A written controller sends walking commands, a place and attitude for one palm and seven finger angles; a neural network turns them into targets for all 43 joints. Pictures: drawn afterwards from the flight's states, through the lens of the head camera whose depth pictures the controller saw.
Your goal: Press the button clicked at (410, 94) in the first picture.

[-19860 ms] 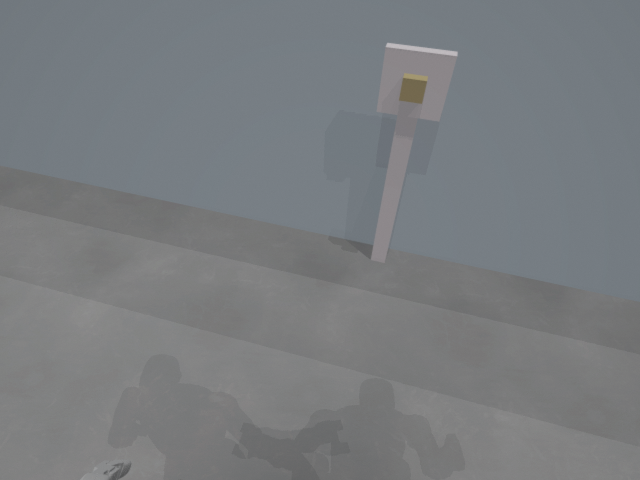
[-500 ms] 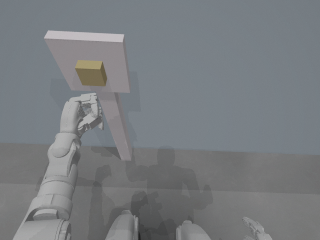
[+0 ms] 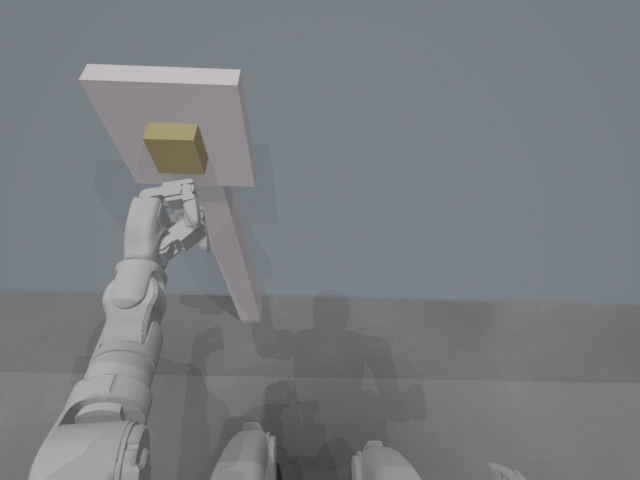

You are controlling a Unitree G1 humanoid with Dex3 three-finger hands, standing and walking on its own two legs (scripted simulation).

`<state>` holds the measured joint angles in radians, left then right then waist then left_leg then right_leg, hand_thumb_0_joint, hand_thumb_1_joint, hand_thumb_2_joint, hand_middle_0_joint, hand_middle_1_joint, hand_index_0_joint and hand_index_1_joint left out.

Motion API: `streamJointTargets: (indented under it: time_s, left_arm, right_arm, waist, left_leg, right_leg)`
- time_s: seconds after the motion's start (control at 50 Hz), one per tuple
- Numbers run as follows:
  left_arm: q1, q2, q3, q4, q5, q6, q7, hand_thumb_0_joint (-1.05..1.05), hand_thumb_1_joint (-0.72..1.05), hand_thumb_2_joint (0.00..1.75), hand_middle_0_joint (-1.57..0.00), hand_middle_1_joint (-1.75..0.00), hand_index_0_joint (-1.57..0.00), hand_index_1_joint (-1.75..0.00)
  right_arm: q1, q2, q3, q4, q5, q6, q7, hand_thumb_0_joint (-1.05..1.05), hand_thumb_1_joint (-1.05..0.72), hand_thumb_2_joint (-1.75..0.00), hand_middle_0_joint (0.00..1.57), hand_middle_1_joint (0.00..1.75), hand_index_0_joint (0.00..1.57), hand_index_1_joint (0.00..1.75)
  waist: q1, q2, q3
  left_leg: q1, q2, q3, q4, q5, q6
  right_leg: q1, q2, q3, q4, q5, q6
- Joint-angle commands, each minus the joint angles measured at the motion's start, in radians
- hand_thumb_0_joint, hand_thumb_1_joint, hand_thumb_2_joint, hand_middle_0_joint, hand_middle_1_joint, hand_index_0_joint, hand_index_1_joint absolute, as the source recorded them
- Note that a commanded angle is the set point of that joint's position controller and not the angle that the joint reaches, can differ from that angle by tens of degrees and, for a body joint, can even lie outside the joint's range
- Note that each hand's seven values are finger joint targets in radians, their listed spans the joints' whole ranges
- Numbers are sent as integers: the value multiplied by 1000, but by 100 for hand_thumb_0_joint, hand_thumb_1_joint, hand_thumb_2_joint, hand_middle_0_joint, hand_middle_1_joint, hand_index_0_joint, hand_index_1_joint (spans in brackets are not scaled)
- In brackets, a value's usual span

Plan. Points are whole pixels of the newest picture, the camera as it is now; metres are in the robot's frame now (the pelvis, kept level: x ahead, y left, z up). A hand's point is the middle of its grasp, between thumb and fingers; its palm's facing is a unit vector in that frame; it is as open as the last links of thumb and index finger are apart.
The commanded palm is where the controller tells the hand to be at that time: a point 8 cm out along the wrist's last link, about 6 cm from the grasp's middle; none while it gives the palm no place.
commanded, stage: aim a knuckle at the button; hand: left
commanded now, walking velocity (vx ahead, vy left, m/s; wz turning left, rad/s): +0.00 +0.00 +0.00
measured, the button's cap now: (178, 147) +0.52 +0.19 +0.09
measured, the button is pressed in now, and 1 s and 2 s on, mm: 0 4 9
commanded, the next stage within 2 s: press the button with the knuckle in 0.28 s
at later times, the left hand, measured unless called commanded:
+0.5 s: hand (212, 221) +0.43 +0.14 +0.05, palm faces -0.04 -1.00 -0.03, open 3.2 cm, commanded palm +0.41 +0.20 +0.05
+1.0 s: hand (211, 199) +0.46 +0.15 +0.05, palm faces -0.04 -1.00 -0.02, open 3.2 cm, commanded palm +0.45 +0.21 +0.05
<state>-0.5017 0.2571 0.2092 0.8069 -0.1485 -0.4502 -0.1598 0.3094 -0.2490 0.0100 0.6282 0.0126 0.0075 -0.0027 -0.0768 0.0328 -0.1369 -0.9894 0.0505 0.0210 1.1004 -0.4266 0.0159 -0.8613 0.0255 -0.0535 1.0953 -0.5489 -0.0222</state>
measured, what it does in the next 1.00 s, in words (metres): stands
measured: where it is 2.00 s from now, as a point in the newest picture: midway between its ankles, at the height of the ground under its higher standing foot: outside the picture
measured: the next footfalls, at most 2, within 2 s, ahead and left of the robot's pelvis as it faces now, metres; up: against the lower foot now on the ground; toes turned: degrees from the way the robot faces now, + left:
none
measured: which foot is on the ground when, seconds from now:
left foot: down 0.00-1.00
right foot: down 0.00-1.00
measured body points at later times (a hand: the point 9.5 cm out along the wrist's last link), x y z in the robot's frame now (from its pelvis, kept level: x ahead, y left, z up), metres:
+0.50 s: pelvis +0.00 +0.00 +0.00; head +0.10 +0.01 +0.44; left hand +0.42 +0.19 +0.05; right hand +0.09 -0.25 -0.12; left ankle +0.05 +0.11 -0.65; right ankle -0.01 -0.11 -0.65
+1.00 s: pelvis +0.00 +0.00 -0.01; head +0.11 +0.01 +0.43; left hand +0.46 +0.20 +0.05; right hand +0.05 -0.27 -0.13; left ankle +0.05 +0.11 -0.65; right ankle -0.01 -0.11 -0.65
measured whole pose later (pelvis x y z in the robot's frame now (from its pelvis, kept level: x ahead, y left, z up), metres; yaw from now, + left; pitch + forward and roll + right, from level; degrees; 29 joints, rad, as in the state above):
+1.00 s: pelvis +0.00 +0.00 -0.01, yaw -1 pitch +21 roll -2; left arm -0.71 0.32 0.29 1.03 -0.11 -0.48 -0.20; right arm 0.33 -0.26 0.02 0.64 0.00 0.05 -0.01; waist -0.12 0.03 -0.14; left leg -1.06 0.06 0.01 1.14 -0.44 0.01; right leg -0.93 0.04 -0.06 1.13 -0.56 -0.03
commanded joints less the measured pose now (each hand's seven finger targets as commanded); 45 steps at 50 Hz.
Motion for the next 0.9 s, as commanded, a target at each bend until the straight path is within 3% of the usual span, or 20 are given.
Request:
streamJointTargets:
  time_s: [0.0,0.1,0.16,0.2,0.26,0.3,0.34,0.36,0.42,0.44,0.46,0.5,0.58,0.64,0.66,0.68,0.76,0.8,0.82,0.88]
  left_arm:
    - [-380,164,25,-200,-10,-65,1,0,90,90,-130,-150,-130,-150]
    - [-357,192,57,-192,-14,-58,7,0,90,90,-130,-150,-130,-150]
    - [-347,165,35,-213,-7,-65,11,0,90,90,-130,-150,-130,-150]
    - [-371,131,3,-210,-8,-65,11,0,90,90,-130,-150,-130,-150]
    - [-385,130,0,-166,-5,-61,14,0,90,90,-130,-150,-130,-150]
    - [-413,118,-10,-177,-5,-63,15,0,90,90,-130,-150,-130,-150]
    - [-388,150,22,-205,-3,-74,21,0,90,90,-130,-150,-130,-150]
    - [-386,143,17,-220,-5,-76,24,0,90,90,-130,-150,-130,-150]
    - [-457,147,13,-207,0,-81,37,0,90,90,-130,-150,-130,-150]
    - [-455,177,36,-193,11,-83,43,0,90,90,-130,-150,-130,-150]
    - [-453,160,21,-185,12,-82,43,0,90,90,-130,-150,-130,-150]
    - [-472,186,41,-172,16,-80,50,0,90,90,-130,-150,-130,-150]
    - [-471,156,27,-120,16,-70,49,0,90,90,-130,-150,-130,-150]
    - [-495,187,54,-51,16,-59,41,0,90,90,-130,-150,-130,-150]
    - [-504,227,80,-26,20,-55,38,0,90,90,-130,-150,-130,-150]
    - [-541,231,78,-34,19,-57,33,0,90,90,-130,-150,-130,-150]
    - [-570,284,123,-19,15,-75,15,0,90,90,-130,-150,-130,-150]
    - [-613,270,107,-34,15,-87,6,0,90,90,-130,-150,-130,-150]
    - [-614,259,104,-29,11,-89,2,0,90,90,-130,-150,-130,-150]
    - [-617,312,143,-5,7,-83,-3,0,90,90,-130,-150,-130,-150]
  right_arm:
    - [57,-155,-59,-90,-3,-28,-8,0,-90,-90,20,30,20,30]
    - [50,-156,-57,-108,-3,-19,-5,0,-90,-90,20,30,20,30]
    - [46,-152,-57,-118,-3,-16,-2,0,-90,-90,20,30,20,30]
    - [42,-150,-57,-115,-3,-15,1,0,-90,-90,20,30,20,30]
    - [49,-155,-58,-109,-1,-12,0,0,-90,-90,20,30,20,30]
    - [50,-155,-59,-107,-4,-13,0,0,-90,-90,20,30,20,30]
    - [53,-158,-62,-109,-5,-14,-1,0,-90,-90,20,30,20,30]
    - [51,-155,-61,-112,-7,-13,0,0,-90,-90,20,30,20,30]
    - [57,-153,-58,-96,-10,-14,0,0,-90,-90,20,30,20,30]
    - [62,-155,-60,-92,-10,-12,-2,0,-90,-90,20,30,20,30]
    - [60,-152,-58,-93,-9,-11,-1,0,-90,-90,20,30,20,30]
    - [62,-155,-57,-90,-12,-9,-2,0,-90,-90,20,30,20,30]
    - [74,-153,-58,-88,-13,-5,2,0,-90,-90,20,30,20,30]
    - [88,-157,-57,-81,-13,3,0,0,-90,-90,20,30,20,30]
    - [91,-159,-54,-80,-13,6,-2,0,-90,-90,20,30,20,30]
    - [92,-157,-52,-82,-13,7,-3,0,-90,-90,20,30,20,30]
    - [104,-156,-51,-81,-15,10,-7,0,-90,-90,20,30,20,30]
    - [109,-152,-51,-75,-16,9,-6,0,-90,-90,20,30,20,30]
    - [113,-152,-54,-73,-17,9,-4,0,-90,-90,20,30,20,30]
    - [122,-162,-54,-64,-16,16,-8,0,-90,-90,20,30,20,30]
  waist:
    - [-24,29,-382]
    - [-9,-5,-400]
    - [-5,45,-404]
    - [-22,34,-371]
    - [-35,-5,-332]
    - [-37,0,-357]
    - [-14,35,-415]
    - [-15,33,-427]
    - [-39,14,-404]
    - [-28,16,-412]
    - [-32,31,-405]
    - [-32,22,-409]
    - [-37,14,-411]
    - [-46,-22,-385]
    - [-40,-25,-365]
    - [-49,-27,-379]
    - [-40,-11,-418]
    - [-47,40,-442]
    - [-54,30,-451]
    - [-54,13,-448]
  left_leg:
    - [417,-33,-60,-105,203,12]
    - [389,-37,-55,-103,227,14]
    - [423,-34,-57,-104,251,9]
    - [422,-32,-61,-105,223,10]
    - [393,-32,-65,-104,194,12]
    - [398,-35,-64,-100,189,14]
    - [439,-33,-68,-98,240,9]
    - [448,-33,-66,-97,256,9]
    - [425,-31,-71,-87,245,13]
    - [421,-30,-73,-88,249,9]
    - [422,-31,-70,-88,245,9]
    - [405,-32,-67,-86,232,11]
    - [399,-35,-63,-83,238,12]
    - [351,-37,-56,-78,215,17]
    - [315,-39,-50,-77,198,18]
    - [305,-40,-48,-72,194,22]
    - [290,-41,-41,-56,224,24]
    - [328,-39,-46,-50,252,21]
    - [332,-39,-49,-44,260,23]
    - [316,-35,-49,-44,256,22]
  right_leg:
    - [16,21,32,-176,294,1]
    - [60,22,38,-168,335,5]
    - [33,23,30,-158,341,0]
    - [6,24,27,-169,313,2]
    - [-11,26,27,-173,289,3]
    - [-8,24,29,-172,284,4]
    - [4,23,26,-155,316,-3]
    - [14,23,27,-155,334,-1]
    - [-4,25,28,-152,326,3]
    - [0,26,27,-146,328,2]
    - [-6,26,30,-149,326,3]
    - [4,25,33,-151,322,4]
    - [5,27,33,-156,332,5]
    - [16,27,40,-162,326,9]
    - [31,25,47,-164,320,9]
    - [41,24,53,-163,326,12]
    - [74,23,68,-153,371,13]
    - [52,25,62,-141,387,10]
    - [47,26,62,-138,391,10]
    - [54,26,63,-143,390,13]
